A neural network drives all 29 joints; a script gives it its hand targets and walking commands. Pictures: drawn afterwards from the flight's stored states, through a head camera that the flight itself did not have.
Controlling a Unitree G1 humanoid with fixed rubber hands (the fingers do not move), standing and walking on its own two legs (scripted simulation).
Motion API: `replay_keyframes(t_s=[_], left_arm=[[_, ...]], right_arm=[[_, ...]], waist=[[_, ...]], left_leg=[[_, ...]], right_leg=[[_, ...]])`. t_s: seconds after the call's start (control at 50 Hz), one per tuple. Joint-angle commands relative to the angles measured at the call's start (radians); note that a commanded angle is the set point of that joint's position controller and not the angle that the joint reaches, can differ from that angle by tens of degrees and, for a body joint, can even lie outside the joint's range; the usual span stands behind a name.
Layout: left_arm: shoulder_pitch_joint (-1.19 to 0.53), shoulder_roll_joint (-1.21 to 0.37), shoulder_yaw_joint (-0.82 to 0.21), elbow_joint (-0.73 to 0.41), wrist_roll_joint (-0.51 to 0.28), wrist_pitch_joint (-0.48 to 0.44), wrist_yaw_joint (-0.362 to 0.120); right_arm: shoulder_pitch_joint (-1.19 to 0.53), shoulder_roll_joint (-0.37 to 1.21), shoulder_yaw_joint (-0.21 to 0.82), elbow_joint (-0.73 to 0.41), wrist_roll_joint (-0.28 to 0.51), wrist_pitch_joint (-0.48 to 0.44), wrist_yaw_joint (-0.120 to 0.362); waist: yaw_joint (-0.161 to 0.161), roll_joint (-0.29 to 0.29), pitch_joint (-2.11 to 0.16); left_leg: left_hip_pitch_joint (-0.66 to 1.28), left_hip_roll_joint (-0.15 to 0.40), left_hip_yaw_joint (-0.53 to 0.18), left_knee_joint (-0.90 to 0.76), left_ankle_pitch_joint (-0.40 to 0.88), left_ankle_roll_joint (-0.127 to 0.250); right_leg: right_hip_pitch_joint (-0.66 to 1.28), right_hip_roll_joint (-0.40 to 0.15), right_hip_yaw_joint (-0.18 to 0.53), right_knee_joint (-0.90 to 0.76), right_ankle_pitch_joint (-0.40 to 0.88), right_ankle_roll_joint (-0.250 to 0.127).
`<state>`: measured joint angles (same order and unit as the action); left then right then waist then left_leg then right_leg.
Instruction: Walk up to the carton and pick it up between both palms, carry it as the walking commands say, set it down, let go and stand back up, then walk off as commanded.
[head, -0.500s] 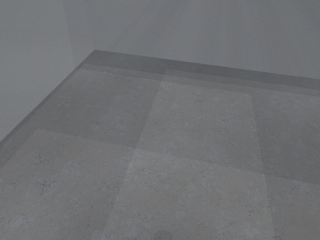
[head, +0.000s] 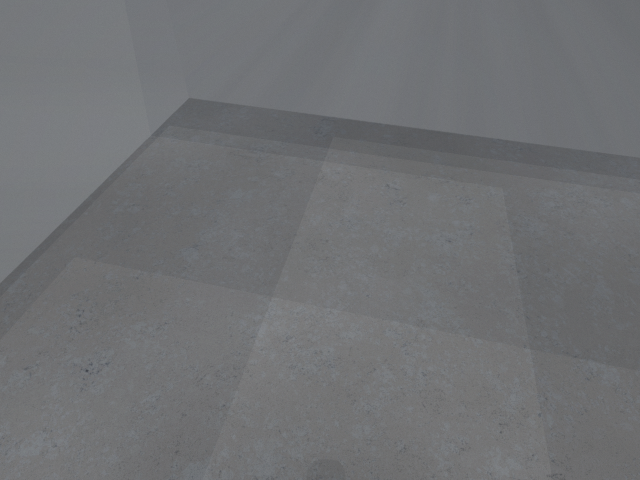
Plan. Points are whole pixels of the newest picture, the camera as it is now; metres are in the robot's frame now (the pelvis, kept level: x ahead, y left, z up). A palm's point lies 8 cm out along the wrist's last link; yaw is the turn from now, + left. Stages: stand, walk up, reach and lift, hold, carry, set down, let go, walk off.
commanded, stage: stand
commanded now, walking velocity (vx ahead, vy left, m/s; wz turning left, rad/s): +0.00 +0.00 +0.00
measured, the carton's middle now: out of the picture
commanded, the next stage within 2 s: walk off in 1.08 s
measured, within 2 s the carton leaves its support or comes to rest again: neither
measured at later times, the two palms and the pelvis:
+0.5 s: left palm out of the picture -0.04 +0.21 -0.15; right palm out of the picture -0.04 -0.19 -0.15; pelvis +0.01 +0.01 +0.00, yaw +0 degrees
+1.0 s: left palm out of the picture -0.03 +0.23 -0.15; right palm out of the picture -0.02 -0.20 -0.14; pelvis +0.01 +0.02 +0.00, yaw +1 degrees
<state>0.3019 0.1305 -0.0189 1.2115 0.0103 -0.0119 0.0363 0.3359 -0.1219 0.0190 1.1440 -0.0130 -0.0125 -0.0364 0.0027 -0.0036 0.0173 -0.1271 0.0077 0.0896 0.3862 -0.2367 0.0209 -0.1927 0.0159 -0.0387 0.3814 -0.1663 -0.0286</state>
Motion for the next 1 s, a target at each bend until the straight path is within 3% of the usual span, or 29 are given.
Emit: replay_keyframes(t_s=[0.0,0.8,0.98], left_arm=[[0.076,0.066,0.007,0.002,0.0,-0.002,0.002],[0.11,0.044,0.004,0.0,-0.003,-0.002,0.006],[0.067,0.141,0.037,-0.076,0.005,-0.01,0.007]], right_arm=[[0.081,-0.066,-0.008,-0.002,0.0,-0.004,-0.003],[0.122,-0.048,-0.009,0.005,0.006,-0.015,-0.007],[0.073,-0.152,-0.046,-0.06,0.001,-0.022,-0.01]], waist=[[0.0,0.004,0.071],[-0.002,0.004,0.082],[0.001,0.01,0.077]], left_leg=[[-0.079,0.103,-0.114,-0.095,0.015,0.01],[-0.057,0.096,-0.128,-0.102,0.067,0.022],[-0.058,0.114,-0.139,-0.095,0.082,0.023]], right_leg=[[0.001,-0.107,0.118,-0.066,0.058,-0.01],[0.003,-0.115,0.098,-0.05,0.085,0.007],[0.012,-0.125,0.102,-0.026,0.075,0.004]])
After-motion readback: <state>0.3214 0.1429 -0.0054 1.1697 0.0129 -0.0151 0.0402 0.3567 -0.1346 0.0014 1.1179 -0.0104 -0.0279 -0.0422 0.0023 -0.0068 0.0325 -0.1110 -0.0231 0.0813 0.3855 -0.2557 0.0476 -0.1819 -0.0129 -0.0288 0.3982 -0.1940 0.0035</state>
